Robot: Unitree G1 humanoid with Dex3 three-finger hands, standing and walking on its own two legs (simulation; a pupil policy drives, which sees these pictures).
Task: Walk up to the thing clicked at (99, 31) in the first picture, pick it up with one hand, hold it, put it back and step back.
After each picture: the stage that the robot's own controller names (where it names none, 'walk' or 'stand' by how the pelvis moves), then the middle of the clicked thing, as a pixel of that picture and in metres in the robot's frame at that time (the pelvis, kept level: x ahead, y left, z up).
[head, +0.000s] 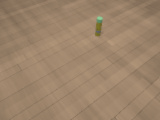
stand; (98, 26) +1.56 -0.23 -0.66
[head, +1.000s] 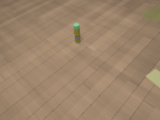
walk; (77, 33) +1.45 +0.13 -0.63
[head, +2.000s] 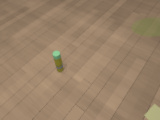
walk; (58, 62) +0.95 +0.28 -0.65
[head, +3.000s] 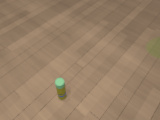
walk; (61, 89) +0.62 +0.18 -0.62
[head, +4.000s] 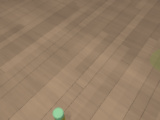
stand; (60, 118) +0.40 +0.17 -0.63
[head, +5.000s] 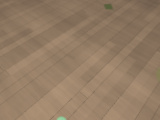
stand; out of the picture +0.38 +0.14 -0.65
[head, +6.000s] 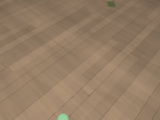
stand; out of the picture +0.38 +0.12 -0.65
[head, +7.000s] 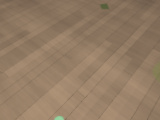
stand; out of the picture +0.39 +0.16 -0.66
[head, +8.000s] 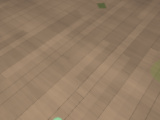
stand; out of the picture +0.37 +0.17 -0.66
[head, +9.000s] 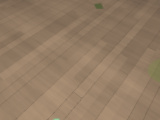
go down; out of the picture +0.37 +0.17 -0.66
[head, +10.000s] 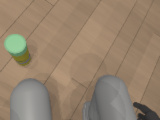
go down; (20, 52) +0.44 +0.21 -0.28
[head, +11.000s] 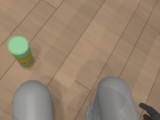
approach; (23, 54) +0.45 +0.21 -0.27
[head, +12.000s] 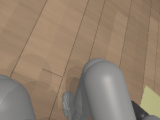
close in; out of the picture +0.44 +0.26 -0.16
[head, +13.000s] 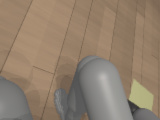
close; out of the picture +0.44 +0.27 -0.16
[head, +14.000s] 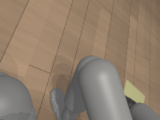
lift; out of the picture +0.41 +0.27 -0.16
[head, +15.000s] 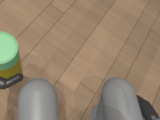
lift; (7, 64) +0.34 +0.24 -0.02
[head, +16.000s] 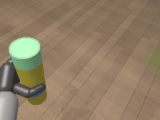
hold; (32, 76) +0.32 +0.16 +0.09
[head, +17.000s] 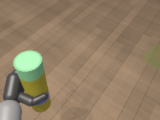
hold; (36, 86) +0.31 +0.16 +0.04
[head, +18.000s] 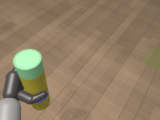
crouch; (35, 84) +0.31 +0.16 +0.04
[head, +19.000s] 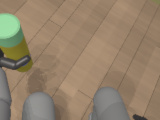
crouch; (16, 49) +0.43 +0.19 -0.04
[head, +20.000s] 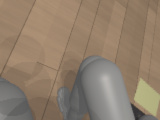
lower; out of the picture +0.43 +0.28 -0.17
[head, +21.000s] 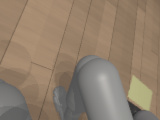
lower; out of the picture +0.44 +0.28 -0.16
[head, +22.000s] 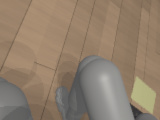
lower; out of the picture +0.43 +0.28 -0.16
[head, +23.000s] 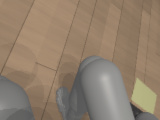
lower; out of the picture +0.43 +0.28 -0.16
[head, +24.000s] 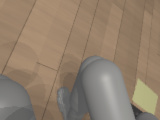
loosen; out of the picture +0.42 +0.27 -0.16
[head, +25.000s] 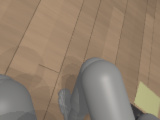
withdraw; out of the picture +0.43 +0.25 -0.17
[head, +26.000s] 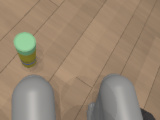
walk; (27, 53) +0.44 +0.21 -0.23
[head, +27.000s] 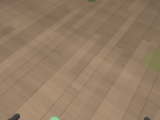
stand; out of the picture +0.36 +0.15 -0.59
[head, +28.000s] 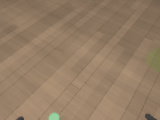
stand; out of the picture +0.38 +0.17 -0.60
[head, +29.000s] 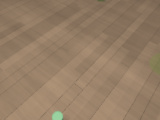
stand; out of the picture +0.38 +0.15 -0.61
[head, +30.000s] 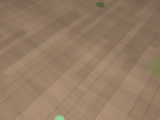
walk; out of the picture +0.39 +0.16 -0.66
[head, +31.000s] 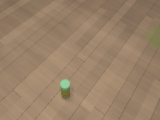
walk; (65, 90) +0.52 +0.10 -0.63
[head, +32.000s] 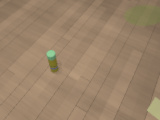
walk; (52, 62) +0.80 +0.24 -0.62
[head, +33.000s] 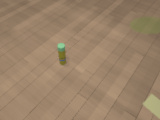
stand; (62, 54) +1.04 +0.19 -0.64
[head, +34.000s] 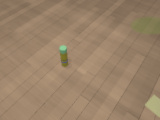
stand; (63, 56) +1.03 +0.18 -0.66
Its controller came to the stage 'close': yes
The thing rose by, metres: 0.69
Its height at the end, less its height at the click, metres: +0.00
